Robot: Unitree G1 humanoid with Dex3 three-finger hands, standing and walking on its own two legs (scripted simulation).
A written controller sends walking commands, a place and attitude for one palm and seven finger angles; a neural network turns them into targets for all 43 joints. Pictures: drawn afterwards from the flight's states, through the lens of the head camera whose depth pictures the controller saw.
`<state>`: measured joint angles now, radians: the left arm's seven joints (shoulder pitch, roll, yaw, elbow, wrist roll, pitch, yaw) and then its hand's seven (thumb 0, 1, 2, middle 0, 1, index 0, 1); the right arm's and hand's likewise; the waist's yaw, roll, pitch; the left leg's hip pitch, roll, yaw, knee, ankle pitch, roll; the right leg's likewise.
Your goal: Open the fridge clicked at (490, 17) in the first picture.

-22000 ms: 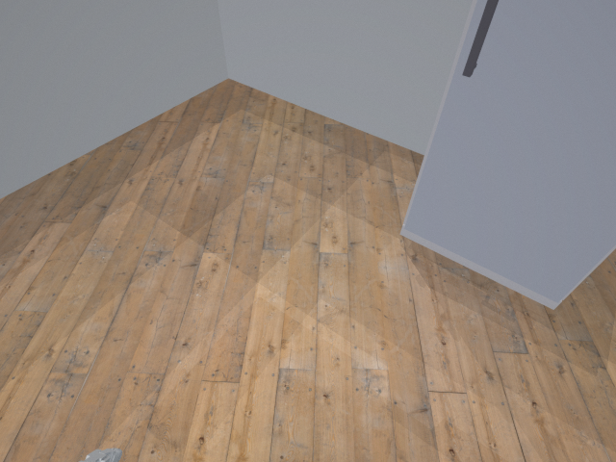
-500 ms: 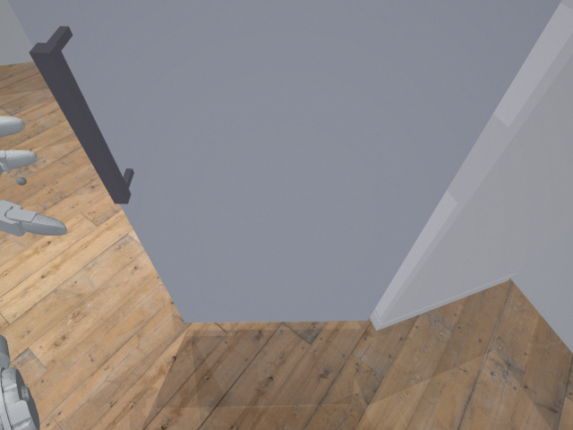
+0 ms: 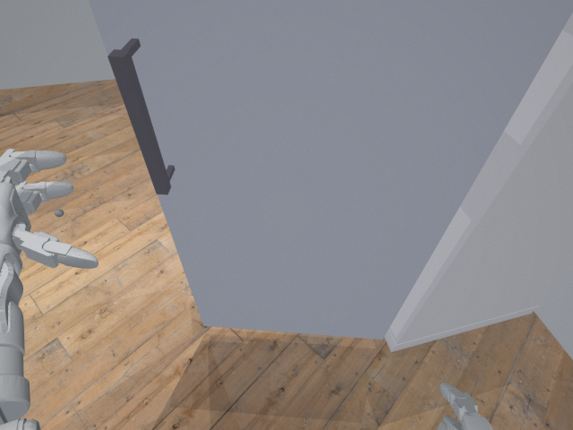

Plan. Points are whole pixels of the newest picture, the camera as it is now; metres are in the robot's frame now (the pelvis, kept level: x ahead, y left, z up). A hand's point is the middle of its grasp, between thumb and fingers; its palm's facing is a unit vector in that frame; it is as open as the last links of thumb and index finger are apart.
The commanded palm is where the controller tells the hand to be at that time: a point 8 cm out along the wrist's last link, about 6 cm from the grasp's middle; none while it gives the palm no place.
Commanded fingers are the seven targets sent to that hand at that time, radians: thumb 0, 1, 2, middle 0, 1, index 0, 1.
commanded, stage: slip the hand off the handle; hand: left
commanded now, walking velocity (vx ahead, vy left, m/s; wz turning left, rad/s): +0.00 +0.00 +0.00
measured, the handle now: (149, 125) +0.51 +0.27 +0.16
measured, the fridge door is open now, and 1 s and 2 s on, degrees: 71 71 71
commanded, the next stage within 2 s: draw the hand back to the body in 0.14 s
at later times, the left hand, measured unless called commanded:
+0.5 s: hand (67, 213) +0.32 +0.30 +0.16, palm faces +0.11 -0.99 +0.00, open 14.7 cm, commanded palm +0.27 +0.34 +0.16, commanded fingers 0.00 -0.55 0.20 -0.25 -1.15 -0.25 -1.15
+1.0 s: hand (47, 255) +0.26 +0.29 +0.16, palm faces +0.50 -0.82 -0.29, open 13.3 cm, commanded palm +0.21 +0.32 +0.18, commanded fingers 0.00 0.10 0.51 -0.23 -0.77 -0.23 -0.77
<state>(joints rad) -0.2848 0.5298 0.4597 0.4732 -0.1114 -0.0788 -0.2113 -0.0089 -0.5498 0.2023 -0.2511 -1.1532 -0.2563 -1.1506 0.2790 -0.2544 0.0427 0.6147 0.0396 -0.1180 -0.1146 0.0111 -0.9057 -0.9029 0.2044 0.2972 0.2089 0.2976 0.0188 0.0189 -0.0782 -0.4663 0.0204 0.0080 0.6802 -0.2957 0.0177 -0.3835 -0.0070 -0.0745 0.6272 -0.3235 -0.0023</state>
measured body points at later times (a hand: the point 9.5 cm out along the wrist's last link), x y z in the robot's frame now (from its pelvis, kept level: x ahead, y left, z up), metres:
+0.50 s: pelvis +0.01 -0.01 +0.00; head +0.00 -0.02 +0.45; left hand +0.31 +0.35 +0.16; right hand +0.14 -0.27 -0.07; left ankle +0.03 +0.11 -0.72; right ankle +0.00 -0.12 -0.72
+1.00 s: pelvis +0.01 -0.01 +0.02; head +0.00 -0.03 +0.47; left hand +0.23 +0.33 +0.17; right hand +0.20 -0.23 -0.06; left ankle +0.03 +0.11 -0.72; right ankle +0.00 -0.12 -0.72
